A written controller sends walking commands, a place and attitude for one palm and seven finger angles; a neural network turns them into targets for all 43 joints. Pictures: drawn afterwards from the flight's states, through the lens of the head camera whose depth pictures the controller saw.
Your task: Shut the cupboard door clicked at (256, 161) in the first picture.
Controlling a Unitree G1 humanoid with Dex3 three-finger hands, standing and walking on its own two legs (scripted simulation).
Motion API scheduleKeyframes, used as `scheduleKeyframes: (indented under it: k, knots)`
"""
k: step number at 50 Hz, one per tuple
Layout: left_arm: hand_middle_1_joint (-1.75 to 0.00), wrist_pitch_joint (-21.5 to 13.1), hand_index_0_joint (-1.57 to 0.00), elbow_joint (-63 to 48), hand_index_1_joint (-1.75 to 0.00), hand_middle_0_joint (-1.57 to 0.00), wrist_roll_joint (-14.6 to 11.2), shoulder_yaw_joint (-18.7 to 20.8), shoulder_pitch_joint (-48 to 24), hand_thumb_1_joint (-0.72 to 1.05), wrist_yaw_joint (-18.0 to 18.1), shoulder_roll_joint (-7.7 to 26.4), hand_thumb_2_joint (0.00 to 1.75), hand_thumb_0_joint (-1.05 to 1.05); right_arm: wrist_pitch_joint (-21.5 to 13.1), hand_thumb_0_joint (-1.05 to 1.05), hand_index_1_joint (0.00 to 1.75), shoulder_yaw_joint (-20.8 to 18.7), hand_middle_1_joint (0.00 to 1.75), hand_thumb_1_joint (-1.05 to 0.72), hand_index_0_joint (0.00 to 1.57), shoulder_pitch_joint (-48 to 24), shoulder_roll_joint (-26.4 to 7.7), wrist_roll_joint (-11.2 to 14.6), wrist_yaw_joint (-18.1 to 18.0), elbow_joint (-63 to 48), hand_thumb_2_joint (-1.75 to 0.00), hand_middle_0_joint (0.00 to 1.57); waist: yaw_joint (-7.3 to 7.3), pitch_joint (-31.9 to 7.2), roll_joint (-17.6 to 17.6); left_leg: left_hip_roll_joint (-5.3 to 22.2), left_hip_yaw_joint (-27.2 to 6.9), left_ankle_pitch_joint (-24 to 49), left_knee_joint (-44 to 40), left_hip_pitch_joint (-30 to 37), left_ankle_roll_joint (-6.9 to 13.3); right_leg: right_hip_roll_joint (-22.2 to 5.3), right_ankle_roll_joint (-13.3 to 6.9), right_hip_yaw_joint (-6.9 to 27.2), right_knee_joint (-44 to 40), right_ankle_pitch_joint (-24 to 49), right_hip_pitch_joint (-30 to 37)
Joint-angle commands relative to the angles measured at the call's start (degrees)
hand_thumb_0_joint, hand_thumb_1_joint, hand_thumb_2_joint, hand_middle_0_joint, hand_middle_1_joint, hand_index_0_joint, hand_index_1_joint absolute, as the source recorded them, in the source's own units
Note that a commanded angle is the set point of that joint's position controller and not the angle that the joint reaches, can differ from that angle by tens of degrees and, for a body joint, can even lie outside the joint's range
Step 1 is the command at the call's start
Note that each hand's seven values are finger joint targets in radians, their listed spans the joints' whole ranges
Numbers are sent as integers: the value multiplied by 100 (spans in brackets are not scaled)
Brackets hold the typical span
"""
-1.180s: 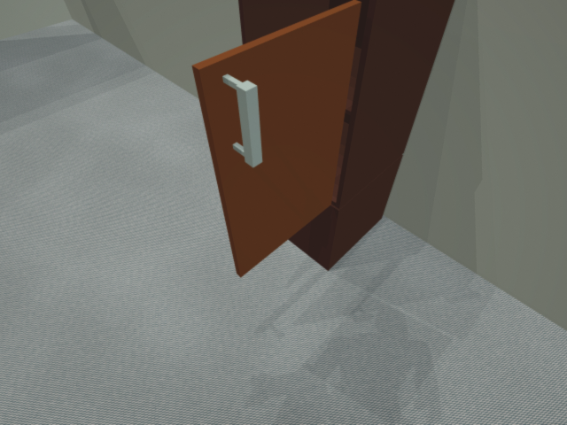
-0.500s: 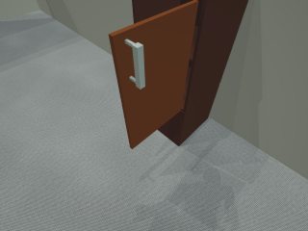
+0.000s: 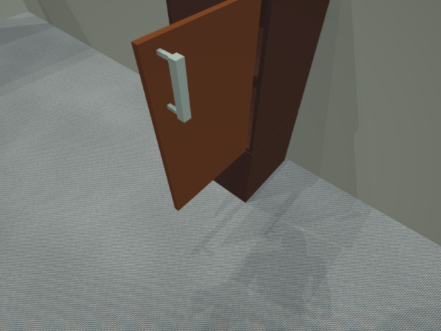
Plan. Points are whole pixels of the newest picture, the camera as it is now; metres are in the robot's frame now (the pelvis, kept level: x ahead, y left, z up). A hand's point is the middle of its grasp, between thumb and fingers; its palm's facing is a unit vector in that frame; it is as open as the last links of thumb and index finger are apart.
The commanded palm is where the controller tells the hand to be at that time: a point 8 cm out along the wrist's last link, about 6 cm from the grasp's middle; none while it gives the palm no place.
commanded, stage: walk to a spot facing it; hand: left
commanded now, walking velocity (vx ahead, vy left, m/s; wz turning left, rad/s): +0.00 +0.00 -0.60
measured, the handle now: (173, 86) +0.55 +0.14 +0.15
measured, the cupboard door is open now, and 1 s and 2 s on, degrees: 89 89 89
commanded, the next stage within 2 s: none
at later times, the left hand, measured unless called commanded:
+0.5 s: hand out of the picture +0.06 +0.17 -0.16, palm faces -0.16 -0.95 -0.27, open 7.4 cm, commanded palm none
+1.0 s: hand (171, 313) +0.18 +0.12 -0.17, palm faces -0.48 -0.83 -0.30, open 7.4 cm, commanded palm none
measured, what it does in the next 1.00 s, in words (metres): steps on the spot, turning right: left foot, then right foot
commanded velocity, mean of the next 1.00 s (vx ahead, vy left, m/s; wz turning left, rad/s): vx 0.00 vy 0.00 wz -0.60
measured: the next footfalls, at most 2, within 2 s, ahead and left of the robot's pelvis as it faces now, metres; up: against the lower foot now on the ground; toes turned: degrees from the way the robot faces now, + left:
left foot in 0.66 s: +0.06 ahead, +0.13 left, +0.00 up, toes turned -20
right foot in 0.92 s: -0.03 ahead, -0.15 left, +0.00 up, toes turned -32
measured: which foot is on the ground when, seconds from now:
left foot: down 0.00-0.24, up 0.26-0.64, down 0.66-0.92, up 0.94-1.00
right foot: down 0.00-0.64, up 0.66-0.90, down 0.92-1.00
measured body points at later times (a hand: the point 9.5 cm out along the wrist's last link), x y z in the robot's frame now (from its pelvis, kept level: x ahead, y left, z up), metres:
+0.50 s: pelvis -0.02 -0.02 +0.00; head +0.04 -0.05 +0.44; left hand +0.07 +0.22 -0.14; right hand +0.03 -0.29 -0.15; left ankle -0.01 +0.13 -0.68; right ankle -0.03 -0.11 -0.74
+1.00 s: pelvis -0.02 -0.02 -0.02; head +0.03 -0.06 +0.42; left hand +0.21 +0.17 -0.15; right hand -0.10 -0.29 -0.17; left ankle +0.02 +0.13 -0.69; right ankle -0.07 -0.13 -0.74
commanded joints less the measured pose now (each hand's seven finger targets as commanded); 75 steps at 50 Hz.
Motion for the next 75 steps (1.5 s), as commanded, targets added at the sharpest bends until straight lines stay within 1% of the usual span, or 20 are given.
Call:
scheduleKeyframes:
  k: [1,7,10,12,18,26,30,33,38,44,46,57,58,59,61,65,70,73,74,75]
  knots:
    - [-30,-26,-20,-573,-30,-20,31,230,69,90,15,853,90,0,16,0,30,-247,30,-90,20,321,-834,-14,-70,-466,-90,20,-132,-333,2,676,-370,445,-6,131,233,-635,-149,842,149,1502,-564]
    - [-30,113,-20,-991,-30,-20,48,318,-5,90,-114,439,90,0,-80,0,30,-369,30,-90,20,303,-1019,-96,-71,-734,-90,20,-59,-231,1109,2103,-1270,697,-949,-413,1151,-258,95,109,2861,-1672,-1056]
    - [-30,-6,-20,-857,-30,-20,39,374,685,90,-150,402,90,0,-59,0,30,-373,30,-90,20,10,-983,-81,-75,-858,-90,20,312,-452,462,1455,-309,1279,509,-527,569,-296,93,-68,908,-482,-89]
    - [-30,-116,-20,-807,-30,-20,94,542,1025,90,1,1325,90,0,29,0,30,-340,30,-90,20,-272,-425,52,4,-1184,-90,20,451,-185,-2011,-171,111,-2202,3313,-2148,-162,-2247,-872,2991,-972,2204,153]
    - [-30,-159,-20,-1053,-30,-20,52,459,495,90,147,810,90,0,63,0,30,-301,30,-90,20,-175,-254,43,11,-1048,-90,20,45,-697,-629,-13,-673,-1120,3764,-2098,-242,-1408,-969,2143,-320,2750,502]
    - [-30,-104,-20,-1031,-30,-20,102,537,714,90,120,941,90,0,1,0,30,-291,30,-90,20,-512,-227,116,-26,-1303,-90,20,192,-710,-845,-238,-682,-1307,2283,-1601,-194,-1317,-1022,2649,-231,3023,582]
    - [-30,-47,-20,-1178,-30,-20,36,515,249,90,64,921,90,0,-68,0,30,-275,30,-90,20,130,-317,130,-81,-1172,-90,20,-182,-742,-836,-312,-611,-263,390,-114,-99,-900,-559,2537,78,2377,-430]
    - [-30,-50,-20,-1536,-30,-20,2,392,39,90,-75,490,90,0,-148,0,30,-435,30,-90,20,523,-1338,-56,-154,-1251,-90,20,-315,-642,1407,2675,-3052,1348,-993,813,1292,232,368,409,2942,-2287,-2426]
    - [-30,4,-20,-1544,-30,-20,30,385,-145,90,-238,375,90,0,-169,0,30,-319,30,-90,20,146,-909,-152,-127,-1440,-90,20,-47,-481,1234,1442,-865,3393,-84,341,846,-227,464,-9,3317,-1685,-2016]
    - [-30,-69,-20,-1403,-30,-20,18,411,423,90,-286,587,90,0,-67,0,30,-417,30,-90,20,204,-1144,-57,-16,-1437,-90,20,180,-578,904,1205,-225,1884,1029,-629,240,-70,174,-502,534,175,218]
    - [-30,-177,-20,-1268,-30,-20,52,608,1032,90,-95,1723,90,0,-12,0,30,-265,30,-90,20,-124,-503,64,50,-1861,-90,20,522,-822,-1974,-17,27,-2426,3788,-2451,-328,-2563,-1015,2834,-624,3211,1037]
    - [-30,-30,-20,-1498,-30,-20,55,431,-322,90,-57,1080,90,0,-96,0,30,-221,30,-90,20,979,-414,32,72,-1204,-90,20,-378,-619,-861,-237,-80,-575,644,174,-176,-947,-551,1928,-262,-1058,-1369]
    - [-30,-11,-20,-1595,-30,-20,22,364,-382,90,-109,785,90,0,-168,0,30,-274,30,-90,20,1331,-727,-18,19,-1113,-90,20,-537,-527,-8,326,-726,-1147,-302,907,32,-462,-266,1574,341,-1986,-2273]
    - [-30,10,-20,-1770,-30,-20,-26,275,-445,90,-180,359,90,0,-235,0,30,-397,30,-90,20,1716,-1390,-165,-11,-1050,-90,20,-704,-447,1931,2031,-3008,-2697,-1397,1176,635,440,138,436,2306,-2410,-3223]
    - [-30,-114,-20,-2024,-30,-20,69,358,-1004,90,-333,559,90,0,-335,0,30,-395,30,-90,20,1493,-1546,-172,-29,-1213,-90,20,-537,-188,576,2786,-3795,-2728,-1782,144,1344,-314,205,388,3866,-1735,-3159]
    - [-30,-103,-20,-1686,-30,-20,87,292,-828,90,-490,197,90,0,-427,0,30,-219,30,-90,20,1194,-886,-149,0,-1100,-90,20,-253,-30,1042,1528,-915,-460,-1273,217,619,-573,343,-111,3453,-676,-2768]
    - [-30,-147,-20,-1690,-30,-20,65,227,-1128,90,-507,96,90,0,-402,0,30,-285,30,-90,20,1629,-976,-155,62,-893,-90,20,-447,-205,1037,1624,-50,222,-974,180,531,-354,265,-686,1782,-807,-1596]
    - [-30,-216,-20,-1434,-30,-20,85,301,-467,90,-473,282,90,0,-359,0,30,-291,30,-90,20,1430,-983,-127,100,-909,-90,20,-58,-430,729,1470,389,513,165,-198,280,-63,78,-954,632,-430,-89]
    - [-30,-289,-20,-1120,-30,-20,98,412,514,90,-413,689,90,0,-375,0,30,-262,30,-90,20,1195,-877,-49,145,-1010,-90,20,452,-842,-14,1142,827,820,1599,-1215,36,-419,-218,-323,141,-617,1593]
    - [-30,-370,-20,-848,-30,-20,110,658,1538,90,-277,1583,90,0,-389,0,30,-125,30,-90,20,688,-361,81,214,-1410,-90,20,888,-1143,-2146,203,1128,-1891,3751,-3334,-315,-2340,-1031,2687,-727,-658,2893]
